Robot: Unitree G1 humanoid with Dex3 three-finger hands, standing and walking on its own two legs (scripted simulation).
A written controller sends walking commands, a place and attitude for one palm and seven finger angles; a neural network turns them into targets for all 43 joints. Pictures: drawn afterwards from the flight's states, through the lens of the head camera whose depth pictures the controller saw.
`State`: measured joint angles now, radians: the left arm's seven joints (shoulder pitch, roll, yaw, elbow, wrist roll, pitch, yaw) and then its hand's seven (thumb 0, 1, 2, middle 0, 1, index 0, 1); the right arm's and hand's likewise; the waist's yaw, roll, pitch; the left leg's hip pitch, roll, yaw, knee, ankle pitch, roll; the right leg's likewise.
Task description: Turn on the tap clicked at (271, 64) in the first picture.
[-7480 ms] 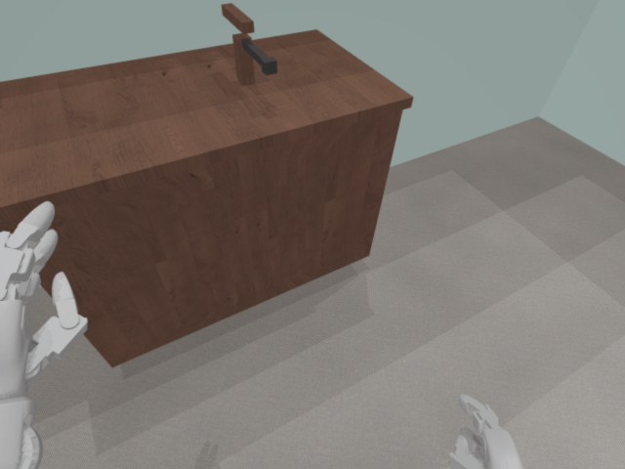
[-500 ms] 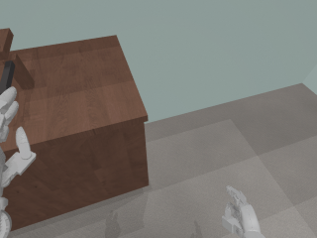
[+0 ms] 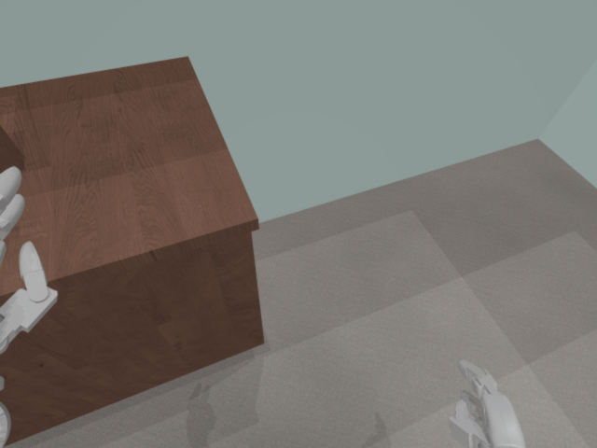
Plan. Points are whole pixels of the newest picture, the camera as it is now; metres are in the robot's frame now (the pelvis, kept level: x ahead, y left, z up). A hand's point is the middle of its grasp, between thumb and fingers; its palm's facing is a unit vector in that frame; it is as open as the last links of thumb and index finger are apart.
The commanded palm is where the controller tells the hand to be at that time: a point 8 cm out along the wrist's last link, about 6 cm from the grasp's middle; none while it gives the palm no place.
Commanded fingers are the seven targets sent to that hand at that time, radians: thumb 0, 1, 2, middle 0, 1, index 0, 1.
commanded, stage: come to a stop and stand still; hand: left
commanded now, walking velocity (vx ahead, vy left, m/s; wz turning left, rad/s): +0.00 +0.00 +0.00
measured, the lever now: out of the picture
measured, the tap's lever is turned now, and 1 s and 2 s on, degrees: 0 0 0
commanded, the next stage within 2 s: look again from close up in 0.74 s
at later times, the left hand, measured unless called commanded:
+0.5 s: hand out of the picture +0.21 +0.29 +0.16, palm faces +0.40 -0.85 -0.35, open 7.4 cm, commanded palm +0.15 +0.32 +0.17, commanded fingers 0.00 0.90 0.90 -0.20 -0.30 -0.20 -0.30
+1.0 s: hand out of the picture +0.21 +0.29 +0.15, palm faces +0.39 -0.85 -0.35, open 7.4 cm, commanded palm +0.15 +0.33 +0.17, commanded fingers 0.00 0.90 0.90 -0.20 -0.30 -0.20 -0.30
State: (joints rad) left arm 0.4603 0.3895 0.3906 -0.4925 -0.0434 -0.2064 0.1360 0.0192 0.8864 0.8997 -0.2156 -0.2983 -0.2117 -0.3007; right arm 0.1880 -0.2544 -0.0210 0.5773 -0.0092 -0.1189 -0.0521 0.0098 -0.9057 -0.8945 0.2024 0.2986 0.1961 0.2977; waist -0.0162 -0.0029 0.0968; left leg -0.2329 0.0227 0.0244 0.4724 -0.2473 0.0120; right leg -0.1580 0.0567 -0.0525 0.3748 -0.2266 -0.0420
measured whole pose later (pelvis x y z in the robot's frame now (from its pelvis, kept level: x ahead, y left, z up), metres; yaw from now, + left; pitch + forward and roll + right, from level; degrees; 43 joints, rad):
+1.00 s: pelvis -0.01 +0.05 +0.00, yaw +0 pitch +1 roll -2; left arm 0.44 0.34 0.33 -0.46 -0.04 -0.17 0.14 0.02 0.89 0.90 -0.21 -0.30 -0.21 -0.30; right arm 0.20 -0.20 0.02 0.58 -0.02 -0.08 -0.05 0.01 -0.90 -0.89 0.21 0.30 0.20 0.30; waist 0.02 0.00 0.03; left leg -0.22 -0.04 0.05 0.40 -0.19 0.08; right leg -0.15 -0.01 -0.03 0.31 -0.17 0.02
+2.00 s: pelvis +0.06 +0.09 -0.03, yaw +1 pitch -2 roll +0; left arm 0.42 0.39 0.39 -0.52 -0.06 -0.21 0.15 0.02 0.89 0.90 -0.21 -0.30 -0.21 -0.30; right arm 0.17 -0.19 -0.02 0.61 0.00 -0.07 -0.02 0.01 -0.91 -0.89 0.20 0.30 0.20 0.30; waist 0.01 -0.03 0.08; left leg -0.32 -0.05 0.05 0.70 -0.35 0.08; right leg -0.38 -0.04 0.01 1.09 -0.52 0.02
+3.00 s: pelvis +0.06 +0.12 -0.01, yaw +0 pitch -3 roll -1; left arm 0.33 0.37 0.37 -0.37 -0.03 -0.27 0.09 0.02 0.89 0.90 -0.21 -0.30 -0.21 -0.30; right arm 0.31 -0.19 0.03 0.59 0.01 -0.16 -0.01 0.01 -0.90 -0.89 0.21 0.30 0.20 0.30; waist 0.04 -0.04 0.04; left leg -0.20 -0.08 0.06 0.50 -0.25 0.10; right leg -0.26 0.02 -0.05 0.48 -0.18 -0.02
